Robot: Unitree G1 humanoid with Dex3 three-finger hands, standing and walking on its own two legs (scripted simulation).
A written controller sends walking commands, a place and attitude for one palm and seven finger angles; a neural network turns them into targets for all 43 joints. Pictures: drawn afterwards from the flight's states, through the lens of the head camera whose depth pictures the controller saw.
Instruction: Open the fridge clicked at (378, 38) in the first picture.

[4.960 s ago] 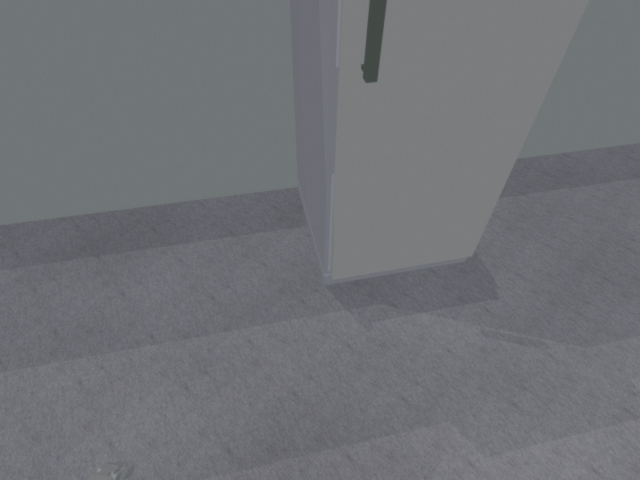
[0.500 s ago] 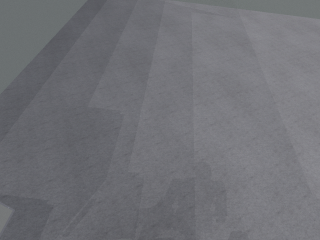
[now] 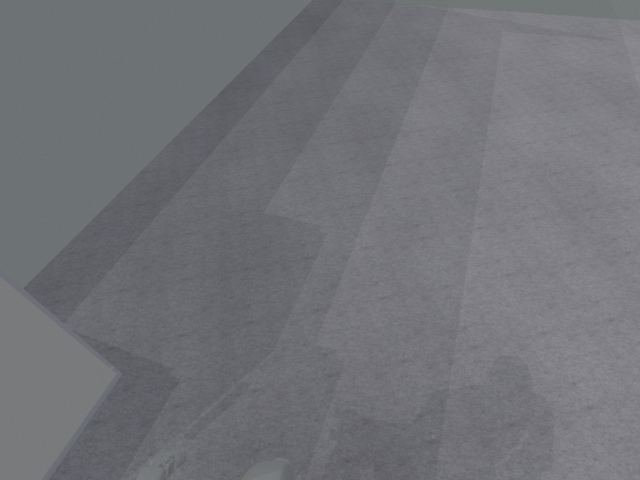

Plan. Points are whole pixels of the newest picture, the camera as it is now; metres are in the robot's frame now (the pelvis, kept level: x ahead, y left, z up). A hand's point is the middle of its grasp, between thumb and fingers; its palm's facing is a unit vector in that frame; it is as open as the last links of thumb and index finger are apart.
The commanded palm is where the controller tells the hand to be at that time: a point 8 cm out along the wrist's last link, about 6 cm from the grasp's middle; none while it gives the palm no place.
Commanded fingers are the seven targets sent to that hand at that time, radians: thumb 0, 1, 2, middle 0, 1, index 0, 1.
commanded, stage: turn to face it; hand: left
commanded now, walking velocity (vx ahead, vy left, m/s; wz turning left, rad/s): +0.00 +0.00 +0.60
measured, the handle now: out of the picture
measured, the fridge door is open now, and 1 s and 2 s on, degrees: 0 0 0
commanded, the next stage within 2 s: take the last steps up to it in 1.86 s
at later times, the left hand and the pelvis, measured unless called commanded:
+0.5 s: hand out of the picture -0.06 +0.26 -0.18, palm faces +0.36 -0.89 -0.26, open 7.4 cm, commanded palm none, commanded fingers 0.00 0.90 0.90 -0.20 -0.30 -0.20 -0.30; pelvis -0.02 +0.04 +0.00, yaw +18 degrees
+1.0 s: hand out of the picture -0.05 +0.21 -0.14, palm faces +0.58 -0.77 -0.27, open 7.3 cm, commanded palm none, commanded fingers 0.00 0.90 0.90 -0.20 -0.30 -0.20 -0.30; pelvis -0.02 -0.01 +0.00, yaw +37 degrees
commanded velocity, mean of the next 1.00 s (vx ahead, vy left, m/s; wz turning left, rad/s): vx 0.00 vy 0.00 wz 0.60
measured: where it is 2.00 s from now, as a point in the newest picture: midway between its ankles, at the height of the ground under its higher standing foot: outside the picture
